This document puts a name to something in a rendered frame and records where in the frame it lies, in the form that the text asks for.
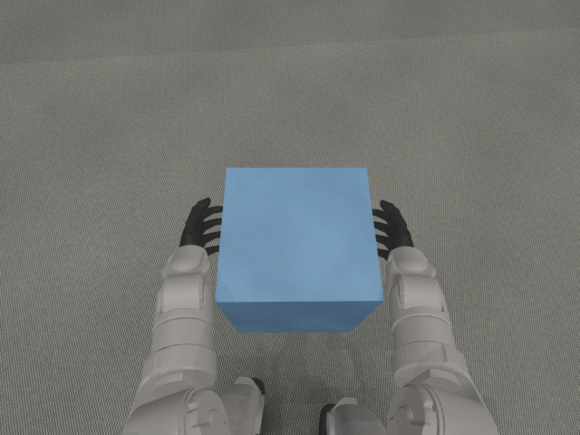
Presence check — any left robot hand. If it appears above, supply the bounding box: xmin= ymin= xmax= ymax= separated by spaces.
xmin=179 ymin=198 xmax=223 ymax=256

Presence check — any right robot forearm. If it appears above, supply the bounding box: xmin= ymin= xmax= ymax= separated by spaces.
xmin=385 ymin=246 xmax=489 ymax=412

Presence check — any robot right upper arm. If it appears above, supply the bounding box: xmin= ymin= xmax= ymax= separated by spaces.
xmin=385 ymin=382 xmax=498 ymax=435

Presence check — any left robot forearm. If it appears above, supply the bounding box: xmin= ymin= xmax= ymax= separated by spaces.
xmin=122 ymin=245 xmax=217 ymax=435

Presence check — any robot right thigh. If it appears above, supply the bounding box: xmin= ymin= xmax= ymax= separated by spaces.
xmin=326 ymin=404 xmax=386 ymax=435

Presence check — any carton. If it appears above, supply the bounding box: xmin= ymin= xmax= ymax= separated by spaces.
xmin=215 ymin=168 xmax=384 ymax=333

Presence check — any right robot hand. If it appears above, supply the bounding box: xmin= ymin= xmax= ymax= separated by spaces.
xmin=372 ymin=200 xmax=414 ymax=261

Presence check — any right robot shin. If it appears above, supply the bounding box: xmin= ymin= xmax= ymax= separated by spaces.
xmin=333 ymin=398 xmax=357 ymax=409

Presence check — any robot left upper arm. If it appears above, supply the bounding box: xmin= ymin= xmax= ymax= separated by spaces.
xmin=123 ymin=386 xmax=231 ymax=435

